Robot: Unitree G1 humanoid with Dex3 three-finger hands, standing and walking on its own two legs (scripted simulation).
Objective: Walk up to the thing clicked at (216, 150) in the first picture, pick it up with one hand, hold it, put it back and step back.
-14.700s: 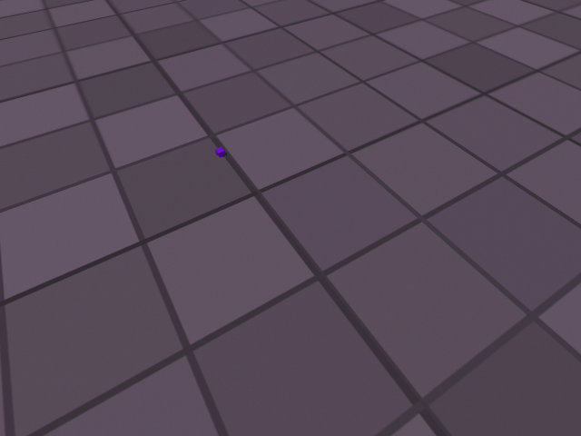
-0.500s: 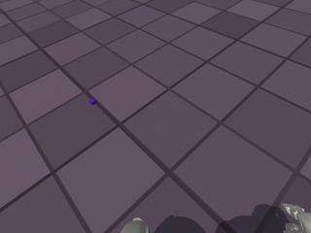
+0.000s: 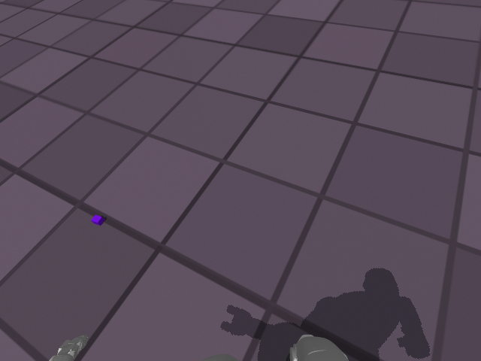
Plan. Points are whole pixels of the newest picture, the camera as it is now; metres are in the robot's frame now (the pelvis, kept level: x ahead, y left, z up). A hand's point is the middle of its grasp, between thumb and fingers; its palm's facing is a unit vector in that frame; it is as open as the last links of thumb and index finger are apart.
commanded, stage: walk up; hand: left
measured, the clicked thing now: (97, 220) +0.88 +0.76 -0.73
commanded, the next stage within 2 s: none
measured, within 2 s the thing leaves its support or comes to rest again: neither
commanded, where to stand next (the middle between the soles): +0.42 +0.69 m, yaw -28 degrees
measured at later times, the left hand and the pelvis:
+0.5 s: hand out of the picture +0.21 +0.55 -0.13, palm faces -0.18 -0.80 -0.57, open 7.4 cm; pelvis +0.12 +0.22 +0.00, yaw -10 degrees
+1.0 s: hand out of the picture +0.37 +0.66 -0.09, palm faces -0.24 -0.74 -0.62, open 7.4 cm; pelvis +0.22 +0.39 +0.00, yaw -18 degrees
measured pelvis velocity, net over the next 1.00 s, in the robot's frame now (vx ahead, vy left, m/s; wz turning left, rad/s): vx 0.22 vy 0.39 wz -0.31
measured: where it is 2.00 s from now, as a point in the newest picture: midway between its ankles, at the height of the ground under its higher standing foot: (73, 333)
